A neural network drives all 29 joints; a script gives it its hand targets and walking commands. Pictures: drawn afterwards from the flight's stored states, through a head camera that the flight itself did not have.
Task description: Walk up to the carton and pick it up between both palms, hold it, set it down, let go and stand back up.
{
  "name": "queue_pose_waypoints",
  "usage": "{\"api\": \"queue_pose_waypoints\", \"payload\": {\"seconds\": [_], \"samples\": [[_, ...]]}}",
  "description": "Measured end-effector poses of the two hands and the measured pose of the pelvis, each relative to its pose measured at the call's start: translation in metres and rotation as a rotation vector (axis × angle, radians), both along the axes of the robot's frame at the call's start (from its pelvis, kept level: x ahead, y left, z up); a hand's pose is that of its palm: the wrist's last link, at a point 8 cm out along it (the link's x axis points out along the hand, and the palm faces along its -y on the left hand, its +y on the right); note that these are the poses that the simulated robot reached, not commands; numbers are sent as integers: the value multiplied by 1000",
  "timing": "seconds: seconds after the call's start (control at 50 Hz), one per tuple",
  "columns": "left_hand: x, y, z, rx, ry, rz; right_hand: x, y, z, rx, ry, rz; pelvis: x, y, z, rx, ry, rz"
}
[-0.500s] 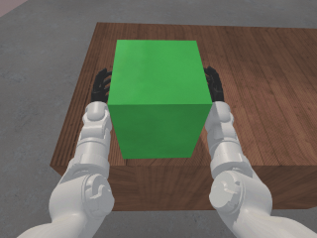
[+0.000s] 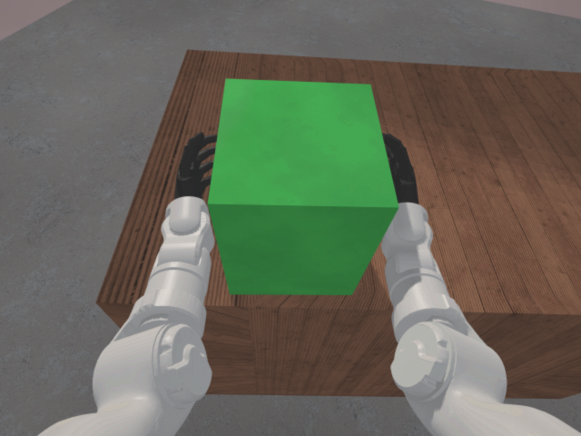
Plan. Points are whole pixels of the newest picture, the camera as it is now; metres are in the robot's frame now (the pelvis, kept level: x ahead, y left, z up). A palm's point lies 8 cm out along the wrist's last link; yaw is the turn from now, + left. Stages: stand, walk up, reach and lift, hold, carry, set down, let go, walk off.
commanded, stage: reach and lift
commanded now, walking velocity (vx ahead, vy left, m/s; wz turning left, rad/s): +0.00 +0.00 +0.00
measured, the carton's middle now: (294, 197) +0.45 +0.00 +0.06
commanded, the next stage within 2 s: none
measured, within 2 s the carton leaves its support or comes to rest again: neither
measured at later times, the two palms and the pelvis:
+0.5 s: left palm (186, 209) +0.40 +0.14 +0.09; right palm (405, 209) +0.39 -0.15 +0.11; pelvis -0.04 +0.00 +0.00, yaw -1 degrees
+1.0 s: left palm (176, 213) +0.39 +0.15 +0.10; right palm (399, 203) +0.40 -0.14 +0.12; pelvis -0.03 -0.01 +0.00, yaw -1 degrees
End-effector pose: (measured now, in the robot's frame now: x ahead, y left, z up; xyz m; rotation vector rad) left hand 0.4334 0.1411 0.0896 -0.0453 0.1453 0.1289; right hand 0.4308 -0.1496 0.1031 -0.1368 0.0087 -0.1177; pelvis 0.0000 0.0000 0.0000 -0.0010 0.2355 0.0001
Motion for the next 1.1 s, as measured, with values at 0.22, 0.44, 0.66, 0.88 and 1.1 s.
{"api": "queue_pose_waypoints", "payload": {"seconds": [0.22,0.44,0.66,0.88,1.1], "samples": [[-16,3,7,20,-82,-18,-23,4,12,-4,-74,-18,-21,3,2,-5,-2,-8],[-30,3,3,31,-32,-12,-34,4,10,16,-13,-12,-36,-1,2,-4,-5,-19],[-40,1,1,56,21,13,-34,1,3,54,37,26,-35,-7,1,-4,-5,-24],[-40,5,-1,48,53,22,-30,6,7,37,66,37,-31,-12,1,-3,-15,-18],[-47,18,25,68,41,18,-39,19,30,71,58,22,-29,-2,2,-12,-83,-6]]}}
